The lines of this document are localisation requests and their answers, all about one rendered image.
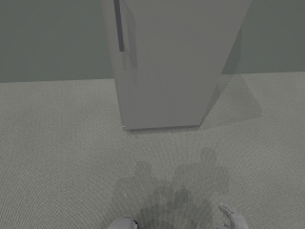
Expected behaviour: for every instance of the handle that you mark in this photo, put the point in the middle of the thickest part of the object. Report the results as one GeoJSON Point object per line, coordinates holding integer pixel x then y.
{"type": "Point", "coordinates": [118, 24]}

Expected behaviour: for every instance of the right robot hand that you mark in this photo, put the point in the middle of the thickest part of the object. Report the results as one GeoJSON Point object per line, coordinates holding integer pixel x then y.
{"type": "Point", "coordinates": [236, 220]}

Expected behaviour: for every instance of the left robot thigh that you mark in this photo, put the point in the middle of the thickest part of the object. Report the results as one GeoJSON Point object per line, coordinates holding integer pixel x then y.
{"type": "Point", "coordinates": [123, 223]}

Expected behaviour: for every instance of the fridge door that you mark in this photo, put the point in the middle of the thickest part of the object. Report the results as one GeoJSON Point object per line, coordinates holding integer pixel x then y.
{"type": "Point", "coordinates": [174, 53]}

